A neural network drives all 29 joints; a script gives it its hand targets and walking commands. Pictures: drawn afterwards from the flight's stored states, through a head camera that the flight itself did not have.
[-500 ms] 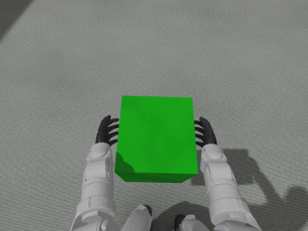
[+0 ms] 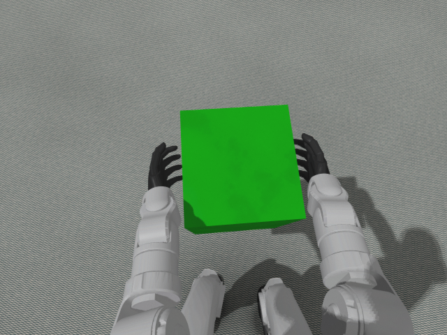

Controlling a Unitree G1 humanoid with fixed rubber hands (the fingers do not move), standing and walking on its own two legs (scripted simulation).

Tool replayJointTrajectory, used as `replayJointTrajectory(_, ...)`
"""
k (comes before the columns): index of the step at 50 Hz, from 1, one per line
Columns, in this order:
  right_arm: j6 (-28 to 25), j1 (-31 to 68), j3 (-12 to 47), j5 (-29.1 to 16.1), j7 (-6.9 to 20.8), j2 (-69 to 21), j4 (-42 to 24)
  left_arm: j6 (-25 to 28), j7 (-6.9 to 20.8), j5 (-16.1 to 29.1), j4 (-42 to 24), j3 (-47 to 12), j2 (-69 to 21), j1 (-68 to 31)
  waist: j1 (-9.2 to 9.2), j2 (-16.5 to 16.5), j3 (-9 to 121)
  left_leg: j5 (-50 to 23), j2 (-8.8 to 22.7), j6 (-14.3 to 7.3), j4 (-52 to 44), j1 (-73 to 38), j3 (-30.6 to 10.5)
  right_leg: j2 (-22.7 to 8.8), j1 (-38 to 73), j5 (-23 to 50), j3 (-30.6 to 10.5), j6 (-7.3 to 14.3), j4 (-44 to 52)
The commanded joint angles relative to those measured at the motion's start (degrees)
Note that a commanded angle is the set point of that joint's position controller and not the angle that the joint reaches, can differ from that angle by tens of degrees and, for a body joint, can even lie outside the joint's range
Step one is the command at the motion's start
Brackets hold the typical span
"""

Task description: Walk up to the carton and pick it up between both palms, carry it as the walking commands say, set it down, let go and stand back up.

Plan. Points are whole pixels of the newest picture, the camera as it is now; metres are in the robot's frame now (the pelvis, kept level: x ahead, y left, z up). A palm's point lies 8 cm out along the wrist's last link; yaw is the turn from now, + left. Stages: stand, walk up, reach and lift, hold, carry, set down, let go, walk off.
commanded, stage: set down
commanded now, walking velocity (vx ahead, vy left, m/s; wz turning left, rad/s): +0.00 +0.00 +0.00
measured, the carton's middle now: (234, 178) +0.42 +0.03 -0.16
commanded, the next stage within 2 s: none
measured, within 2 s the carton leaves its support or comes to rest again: neither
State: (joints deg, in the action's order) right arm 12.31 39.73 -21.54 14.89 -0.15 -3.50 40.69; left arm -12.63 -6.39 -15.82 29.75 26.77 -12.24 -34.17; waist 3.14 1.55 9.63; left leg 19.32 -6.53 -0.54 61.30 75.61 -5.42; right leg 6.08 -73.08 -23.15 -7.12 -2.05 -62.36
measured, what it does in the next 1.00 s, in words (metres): lowers itself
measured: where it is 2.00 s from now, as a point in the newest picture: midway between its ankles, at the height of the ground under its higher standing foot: (238, 322)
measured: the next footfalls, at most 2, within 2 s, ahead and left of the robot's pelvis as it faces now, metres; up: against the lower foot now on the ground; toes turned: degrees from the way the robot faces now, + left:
none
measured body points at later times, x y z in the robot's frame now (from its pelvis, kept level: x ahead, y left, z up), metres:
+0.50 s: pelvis -0.01 -0.03 -0.06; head +0.23 -0.03 +0.32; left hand +0.42 +0.18 -0.15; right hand +0.45 -0.11 -0.16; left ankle +0.07 +0.10 -0.64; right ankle +0.04 -0.13 -0.64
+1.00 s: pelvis -0.03 +0.00 -0.14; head +0.26 +0.03 +0.21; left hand +0.44 +0.19 -0.25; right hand +0.47 -0.10 -0.25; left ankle +0.07 +0.10 -0.64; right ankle +0.04 -0.13 -0.64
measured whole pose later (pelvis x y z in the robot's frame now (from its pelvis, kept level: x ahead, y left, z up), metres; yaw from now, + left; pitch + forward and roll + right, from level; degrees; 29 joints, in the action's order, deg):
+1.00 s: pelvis -0.03 +0.00 -0.14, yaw -2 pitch +45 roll -4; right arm 14.9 60.4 -21.2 9.4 -6.1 2.0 47.3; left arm -16.4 -6.2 -13.0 39.1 28.9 -2.4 -58.8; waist 4.5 2.2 6.1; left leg 26.9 -8.1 1.7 93.0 110.4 -6.8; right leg 9.3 -106.9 -30.7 -3.0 -2.8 -92.4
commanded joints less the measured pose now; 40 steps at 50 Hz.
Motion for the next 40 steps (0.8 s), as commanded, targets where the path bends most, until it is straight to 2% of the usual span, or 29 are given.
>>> replayJointTrajectory(1, -2.23, 29.83, 26.39, -5.07, 12.27, -53.08, 3.43, -0.1, 14.31, 7.51, 7.92, -32.96, -50.64, -31.12, -1.93, 0.22, 40.58, -16.61, -0.3, 2.7, -1.56, -35.33, 0.33, 3.54, 7.57, 10.06, 5.26, 2.98, 1.99)
replayJointTrajectory(2, -2.35, 28.64, 24.79, -4.4, 11.51, -53.47, 3.87, -0.08, 13.76, 7.1, 6.07, -33.47, -48.8, -33.57, -2.65, -0.91, 38.43, -15.41, -0.66, 3.39, -1.38, -32.73, 0.06, 3.62, 6.08, 9.92, 5.36, 3.01, 1.53)
replayJointTrajectory(3, -2.19, 31.95, 25.63, -5.19, 11.27, -52.63, 1.6, -0.66, 14.62, 5.45, 9.16, -31.81, -47.72, -31.92, -0.31, -1.9, 38.12, -12.89, -0.69, 2.63, -0.39, -30.67, 1.81, 2.83, 5.9, 7.53, 4.15, 2.7, 2.23)
replayJointTrajectory(4, -2.13, 34.84, 27.2, -6.2, 11.32, -53.37, 0.06, -0.53, 14.6, 5.28, 8.0, -32.04, -46.17, -33.68, 0.61, -0.45, 40.47, -13.59, -0.9, 2.65, 0.53, -30.8, 2.16, 3.81, 4.71, 8.31, 5.18, 2.11, 1.1)
replayJointTrajectory(6, -2.17, 34.97, 27.13, -7.2, 10.53, -55.49, 1.12, -0.48, 14.79, 6.3, 6.58, -33.46, -47.02, -37.4, 1.85, -3.76, 42.87, -14.4, -1.48, 2.73, 2.21, -27.12, 3.42, 3.68, 7.89, 11.14, 3.69, 2.42, -1.15)
replayJointTrajectory(8, -1.29, 34.29, 29.46, -8.31, 8.9, -57.92, 1.16, -0.32, 15.61, 5.9, 8.3, -31.45, -45.64, -33.07, 3.56, 2.14, 45.27, -14.81, -1.44, 1.86, 5.0, -23.58, 4.65, 3.3, 10.92, 12.81, 4.14, 0.49, -1.69)
replayJointTrajectory(9, -1.54, 32.6, 27.93, -7.45, 8.45, -57.77, 2.55, 0.34, 16.4, 7.35, 5.11, -33.53, -44.12, -38.41, 1.27, -0.14, 44.42, -17.1, -1.58, 2.35, 6.7, -20.1, 4.84, 2.36, 10.17, 16.82, 2.55, 0.81, -1.22)
replayJointTrajectory(10, -0.91, 33.45, 28.17, -7.88, 7.58, -59.78, 1.88, -0.52, 16.64, 5.01, 10.65, -29.22, -43.6, -32.34, 5.19, 1.72, 43.44, -16.69, -1.54, 1.52, 5.83, -20.01, 5.18, 2.23, 12.24, 16.36, 2.29, 0.12, -1.16)
replayJointTrajectory(12, -0.81, 33.23, 28.45, -6.66, 6.46, -58.1, 1.6, -0.77, 17.14, 6.8, 10.34, -28.53, -44.62, -34.05, 3.38, 6.61, 43.39, -15.97, -1.91, 1.64, 7.41, -15.61, 4.41, 2.53, 13.31, 16.54, 2.94, -0.21, -2.43)
replayJointTrajectory(15, -1.56, 37.08, 30.23, -7.72, 4.71, -56.59, -1.36, -0.24, 18.36, 6.78, 8.74, -28.04, -40.12, -37.9, 6.14, 3.65, 44.45, -13.75, -1.84, 1.53, 10.4, -10.38, 5.24, 1.23, 15.56, 18.51, -0.09, -0.2, -4.28)
replayJointTrajectory(16, -1.38, 35.74, 28.53, -6.87, 4.42, -57.73, 0.82, -0.62, 18.5, 6.41, 10.41, -27.64, -42.13, -38.22, 5.47, 3.34, 42.95, -15.64, -2.17, 1.83, 10.52, -9.96, 5.31, 1.4, 13.37, 19.85, 0.04, -0.28, -4.42)
replayJointTrajectory(17, -1.56, 38.91, 29.5, -7.97, 3.74, -58.71, -0.36, -0.15, 19.08, 8.62, 8.93, -27.55, -41.11, -40.21, 4.9, 7.23, 46.41, -14.31, -2.24, 1.04, 11.9, -9.9, 4.93, 1.65, 15.56, 19.18, 0.86, -0.78, -6.3)
replayJointTrajectory(19, -2.01, 38.95, 28.3, -7.06, 2.76, -53.2, -1.42, -1.47, 19.47, 6.72, 15.11, -24.03, -41.0, -34.7, 4.05, 4.87, 43.51, -13.23, -1.5, 1.54, 13.5, -7.26, 4.91, 1.01, 13.53, 19.15, 0.17, -0.68, -6.16)
replayJointTrajectory(20, -1.84, 40.81, 30.1, -8.59, 2.52, -56.27, -1.42, -0.95, 19.45, 7.57, 13.3, -24.5, -40.55, -37.05, 5.99, 7.3, 45.49, -11.96, -2.0, 1.21, 13.83, -7.43, 5.58, 1.4, 14.68, 17.37, 0.5, -1.22, -6.97)
replayJointTrajectory(21, -1.82, 37.34, 26.11, -5.94, 2.65, -54.66, 0.72, -1.39, 19.44, 6.55, 16.7, -23.61, -41.43, -35.24, 2.24, 4.5, 41.62, -15.25, -1.73, 1.74, 12.65, -5.62, 5.23, 1.86, 10.98, 20.47, 1.54, -0.97, -6.93)
replayJointTrajectory(24, -2.15, 39.4, 27.03, -6.61, 2.06, -52.38, 0.19, -1.38, 19.37, 7.95, 13.47, -25.03, -41.16, -38.4, 3.51, 4.5, 47.5, -14.86, -1.94, 2.38, 15.16, -5.28, 5.21, 2.68, 10.29, 17.45, 2.2, -0.79, -8.75)
replayJointTrajectory(25, -2.24, 38.12, 25.97, -6.61, 2.06, -52.44, 0.62, -1.53, 18.98, 8.24, 13.5, -25.96, -39.8, -39.78, 1.12, 3.27, 45.89, -12.74, -1.6, 2.04, 15.71, -7.47, 4.99, 2.96, 7.08, 15.47, 3.63, -0.88, -10.28)
replayJointTrajectory(26, -2.58, 39.59, 25.11, -7.09, 1.98, -51.95, 0.89, -1.52, 18.92, 7.22, 14.54, -25.87, -40.29, -40.05, 3.63, 0.58, 45.34, -16.85, -1.65, 2.46, 15.73, -6.78, 5.44, 3.15, 5.36, 18.86, 2.9, -0.43, -10.7)
replayJointTrajectory(28, -2.26, 43.26, 25.21, -7.81, 2.8, -50.62, 1.86, -1.07, 18.38, 8.19, 13.36, -24.18, -38.5, -44.77, 3.73, 1.4, 40.36, -13.63, -1.5, 2.41, 16.38, -4.48, 5.45, 3.12, 0.59, 13.57, 3.09, -0.11, -11.75)
replayJointTrajectory(29, -2.82, 49.29, 26.85, -9.59, 2.57, -49.42, -1.74, -1.74, 17.36, 6.99, 14.89, -23.38, -39.31, -43.39, 7.72, 1.05, 45.92, -9.74, -1.85, 2.17, 15.89, -8.38, 4.75, 4.3, 0.79, 8.14, 4.18, 0.32, -13.74)
replayJointTrajectory(30, -2.78, 49.19, 25.62, -8.76, 3.14, -47.77, -0.6, -2.54, 17.21, 6.73, 17.4, -23.86, -41.23, -42.18, 3.81, -1.76, 45.39, -11.26, -1.89, 2.91, 16.0, -9.04, 4.91, 4.31, -1.72, 9.27, 5.58, 0.43, -14.21)
replayJointTrajectory(32, -2.02, 48.95, 24.55, -8.77, 2.76, -49.21, 1.49, -2.59, 16.53, 8.27, 16.74, -23.38, -41.39, -45.17, 2.14, 2.32, 46.04, -7.77, -1.47, 2.43, 16.81, -10.29, 3.83, 4.92, -2.56, 4.78, 7.04, -0.04, -15.28)
replayJointTrajectory(33, -1.93, 53.04, 26.1, -9.48, 3.48, -49.52, 0.69, -2.13, 16.49, 8.79, 15.13, -24.02, -41.63, -47.72, 3.77, 4.28, 46.63, -8.63, -1.86, 2.47, 17.82, -6.04, 4.64, 4.7, -1.87, 6.0, 6.82, -0.14, -15.32)
replayJointTrajectory(34, -1.36, 49.91, 24.95, -8.98, 3.54, -49.71, 3.0, -1.89, 16.05, 9.17, 12.44, -25.23, -39.54, -51.57, 3.32, 1.67, 47.51, -8.41, -1.92, 2.83, 18.76, -4.97, 5.45, 4.62, -1.34, 7.11, 5.59, 0.67, -15.97)
replayJointTrajectory(36, -1.45, 53.64, 24.17, -9.07, 4.18, -49.06, 1.97, -2.25, 15.87, 7.9, 15.29, -24.12, -40.45, -50.42, 4.1, 2.46, 45.63, -10.11, -1.91, 2.6, 18.61, -5.18, 4.6, 4.72, -5.1, 6.95, 6.6, 0.41, -17.52)
replayJointTrajectory(37, -1.61, 52.39, 23.89, -9.07, 4.79, -48.34, 3.13, -2.92, 15.44, 6.93, 16.69, -23.84, -43.11, -48.37, 3.74, 0.33, 47.45, -12.47, -2.1, 3.14, 18.98, -9.61, 4.71, 5.23, -7.34, 6.81, 7.97, 0.36, -18.55)
replayJointTrajectory(38, -2.07, 57.67, 25.73, -11.68, 4.86, -46.96, -0.59, -2.98, 15.25, 7.46, 16.17, -24.84, -42.45, -49.64, 5.73, -1.86, 50.11, -11.35, -2.04, 3.01, 20.35, -10.25, 4.64, 5.46, -7.8, 5.35, 7.02, 0.86, -19.44)
replayJointTrajectory(39, -1.3, 57.62, 25.64, -11.01, 5.06, -48.8, 1.65, -3.01, 15.39, 8.59, 15.33, -25.28, -42.51, -52.87, 4.35, 0.88, 49.95, -9.07, -2.19, 2.97, 20.96, -9.47, 5.05, 4.8, -9.59, 2.6, 7.7, 0.5, -19.17)
replayJointTrajectory(40, -0.92, 55.24, 23.0, -9.24, 5.13, -45.63, 3.71, -3.57, 15.41, 8.78, 15.63, -25.83, -43.34, -54.6, 0.52, -0.28, 50.61, -8.48, -1.8, 3.52, 21.73, -8.75, 4.77, 5.18, -9.77, 3.1, 8.16, 1.06, -19.56)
